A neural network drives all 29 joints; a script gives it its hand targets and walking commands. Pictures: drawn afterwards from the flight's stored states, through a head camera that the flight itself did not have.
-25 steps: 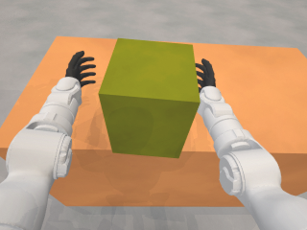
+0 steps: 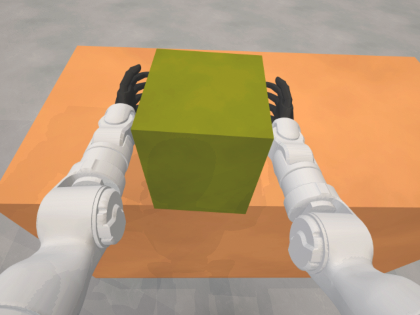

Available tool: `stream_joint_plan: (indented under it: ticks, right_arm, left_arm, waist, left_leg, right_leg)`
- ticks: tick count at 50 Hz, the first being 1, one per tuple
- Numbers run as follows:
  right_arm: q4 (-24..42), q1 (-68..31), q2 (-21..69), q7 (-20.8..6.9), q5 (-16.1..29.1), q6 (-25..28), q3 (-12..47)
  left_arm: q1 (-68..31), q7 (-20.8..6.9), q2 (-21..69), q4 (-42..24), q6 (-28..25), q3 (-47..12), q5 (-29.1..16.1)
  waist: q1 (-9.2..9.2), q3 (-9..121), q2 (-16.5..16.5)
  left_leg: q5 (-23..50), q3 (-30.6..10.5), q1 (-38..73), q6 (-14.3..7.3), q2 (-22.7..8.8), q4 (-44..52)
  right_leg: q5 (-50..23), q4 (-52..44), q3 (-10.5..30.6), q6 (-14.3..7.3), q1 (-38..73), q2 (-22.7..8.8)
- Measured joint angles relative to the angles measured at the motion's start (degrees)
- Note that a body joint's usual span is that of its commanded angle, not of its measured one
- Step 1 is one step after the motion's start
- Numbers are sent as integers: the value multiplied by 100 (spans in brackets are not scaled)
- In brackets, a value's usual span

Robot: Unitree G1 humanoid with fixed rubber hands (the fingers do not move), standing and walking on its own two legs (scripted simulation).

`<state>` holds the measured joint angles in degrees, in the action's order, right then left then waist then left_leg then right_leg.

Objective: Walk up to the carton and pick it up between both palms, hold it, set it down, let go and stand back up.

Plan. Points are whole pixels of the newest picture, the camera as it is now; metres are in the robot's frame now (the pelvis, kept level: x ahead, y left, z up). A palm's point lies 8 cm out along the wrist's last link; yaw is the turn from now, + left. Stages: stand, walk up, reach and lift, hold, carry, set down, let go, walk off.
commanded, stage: reach and lift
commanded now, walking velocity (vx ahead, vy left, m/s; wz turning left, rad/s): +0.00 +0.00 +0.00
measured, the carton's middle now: (204, 137) +0.44 -0.01 +0.08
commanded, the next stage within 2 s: none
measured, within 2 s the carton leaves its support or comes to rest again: leaves its support in 1.62 s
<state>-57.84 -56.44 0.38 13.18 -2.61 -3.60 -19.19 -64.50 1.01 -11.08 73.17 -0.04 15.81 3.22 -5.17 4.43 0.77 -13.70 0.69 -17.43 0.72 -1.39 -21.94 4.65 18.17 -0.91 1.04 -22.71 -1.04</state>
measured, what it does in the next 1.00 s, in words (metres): stands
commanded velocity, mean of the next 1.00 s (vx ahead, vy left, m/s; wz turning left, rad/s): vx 0.00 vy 0.00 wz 0.00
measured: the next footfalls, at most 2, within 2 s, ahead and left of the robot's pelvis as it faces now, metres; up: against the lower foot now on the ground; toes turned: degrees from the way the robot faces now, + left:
none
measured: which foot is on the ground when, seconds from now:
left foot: down 0.00-1.00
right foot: down 0.00-1.00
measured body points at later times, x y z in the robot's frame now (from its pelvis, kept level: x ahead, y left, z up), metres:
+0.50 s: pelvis +0.02 +0.01 +0.00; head +0.05 +0.04 +0.45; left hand +0.47 +0.14 +0.14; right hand +0.43 -0.15 +0.13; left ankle -0.04 +0.12 -0.74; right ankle +0.04 -0.13 -0.74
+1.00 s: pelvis +0.02 +0.02 +0.01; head +0.06 +0.04 +0.45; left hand +0.48 +0.14 +0.13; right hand +0.44 -0.15 +0.12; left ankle -0.04 +0.12 -0.74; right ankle +0.04 -0.13 -0.74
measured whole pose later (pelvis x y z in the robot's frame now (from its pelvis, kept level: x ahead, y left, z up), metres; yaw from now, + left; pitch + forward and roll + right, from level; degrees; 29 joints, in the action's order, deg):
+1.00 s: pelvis +0.02 +0.02 +0.01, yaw +1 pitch +0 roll -1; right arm -42.5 -43.5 7.0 5.2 -17.8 3.6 -30.5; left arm -53.2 -5.0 1.5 48.3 7.2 29.3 21.4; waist -3.7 -4.0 2.4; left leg -14.4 2.4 -2.8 -0.5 -1.3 -17.2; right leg 5.6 12.9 -2.5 2.3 -7.3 -1.9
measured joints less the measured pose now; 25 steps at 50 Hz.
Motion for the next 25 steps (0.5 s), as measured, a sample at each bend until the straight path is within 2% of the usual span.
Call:
stream_joint_plan:
  ticks: [4, 6, 10, 15, 25]
  right_arm:
    - [541, 204, 349, -246, -956, 74, -750]
    - [931, 405, 557, -452, -1406, 104, -1110]
    - [1419, 810, 804, -678, -1881, 244, -1411]
    - [1461, 1003, 819, -822, -2009, 343, -1476]
    - [1363, 1063, 696, -919, -1708, 514, -1411]
  left_arm:
    - [145, -212, 221, -355, -24, 775, 806]
    - [274, -350, 392, -563, -68, 1139, 1180]
    - [617, -570, 732, -1005, -121, 1645, 1638]
    - [894, -678, 995, -1539, 149, 1791, 1864]
    - [995, -602, 1178, -2243, 735, 1488, 1901]
  waist:
    - [17, -244, -13]
    - [31, -310, -35]
    - [56, -389, -69]
    - [104, -632, 6]
    - [180, -854, 180]
  left_leg:
    - [99, 7, 372, -28, 38, 269]
    - [121, -2, 556, -42, 45, 371]
    - [63, -1, 949, -75, 54, 458]
    - [-44, 46, 1427, -100, 54, 467]
    - [-144, 109, 1553, -84, -8, 366]
  right_leg:
    - [-47, -195, -9, 29, 350, -39]
    - [-68, -316, -31, 43, 554, -48]
    - [-21, -423, -55, 82, 965, -64]
    - [95, -407, -38, 122, 1422, -69]
    - [128, -418, -47, 110, 1594, -23]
